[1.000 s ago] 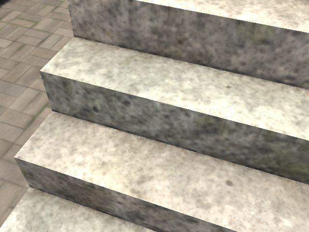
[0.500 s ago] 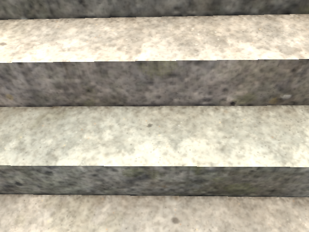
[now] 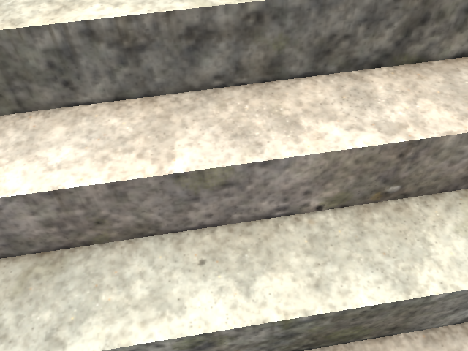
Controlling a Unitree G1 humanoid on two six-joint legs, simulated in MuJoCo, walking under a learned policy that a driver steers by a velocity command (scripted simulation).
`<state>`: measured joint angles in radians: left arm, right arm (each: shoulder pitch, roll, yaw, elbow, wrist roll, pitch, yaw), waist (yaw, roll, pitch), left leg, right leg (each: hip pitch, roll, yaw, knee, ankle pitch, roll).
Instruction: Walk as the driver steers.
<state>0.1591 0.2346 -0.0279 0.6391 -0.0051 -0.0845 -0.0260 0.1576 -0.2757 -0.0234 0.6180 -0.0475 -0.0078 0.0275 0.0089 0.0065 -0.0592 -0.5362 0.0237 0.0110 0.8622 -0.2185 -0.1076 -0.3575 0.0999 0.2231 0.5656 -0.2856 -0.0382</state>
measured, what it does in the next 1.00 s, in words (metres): climbs: right foot 0.20 m higher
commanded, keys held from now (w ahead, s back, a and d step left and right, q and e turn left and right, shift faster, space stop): no key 0.36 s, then w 0.64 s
